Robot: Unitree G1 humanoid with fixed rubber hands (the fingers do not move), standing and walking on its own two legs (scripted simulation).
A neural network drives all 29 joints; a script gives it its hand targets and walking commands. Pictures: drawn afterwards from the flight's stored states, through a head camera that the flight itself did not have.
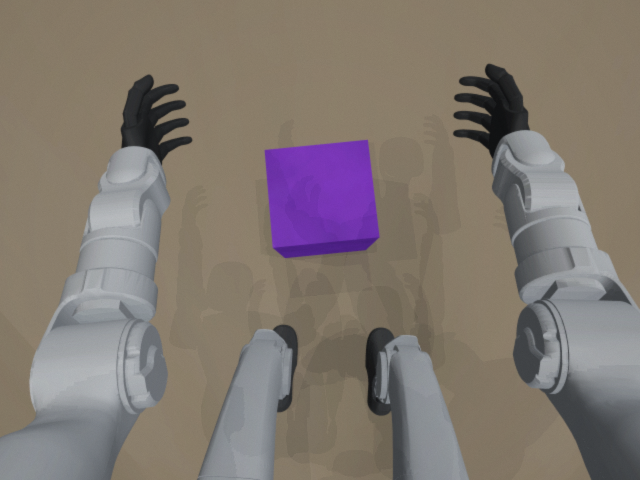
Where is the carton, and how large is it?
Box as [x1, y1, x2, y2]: [265, 140, 379, 257]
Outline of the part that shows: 367,140 265,150 272,244 273,247 284,257 362,250 368,247 379,236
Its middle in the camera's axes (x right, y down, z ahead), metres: +0.01 -0.07 +0.90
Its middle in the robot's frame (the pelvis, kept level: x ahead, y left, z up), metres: +0.51 +0.03 -0.53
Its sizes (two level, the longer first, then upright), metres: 0.210 0.200 0.250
